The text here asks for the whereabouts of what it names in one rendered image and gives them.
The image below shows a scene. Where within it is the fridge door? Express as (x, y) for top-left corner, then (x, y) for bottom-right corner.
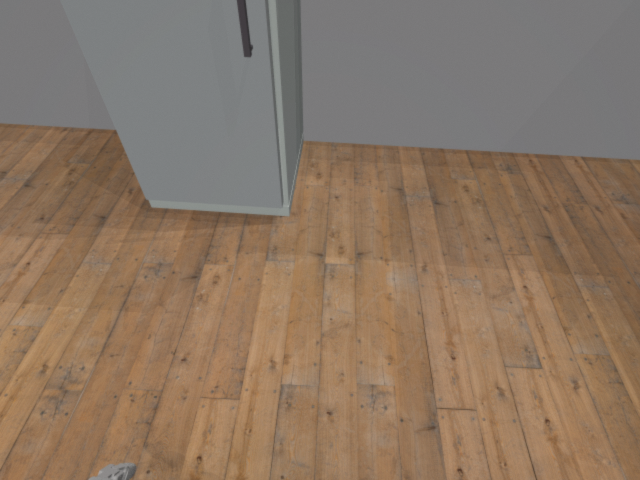
(60, 0), (284, 208)

